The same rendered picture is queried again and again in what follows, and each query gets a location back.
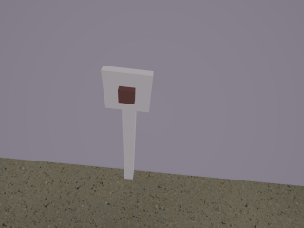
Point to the button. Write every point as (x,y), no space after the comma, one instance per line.
(126,95)

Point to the panel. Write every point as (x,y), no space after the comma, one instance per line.
(142,81)

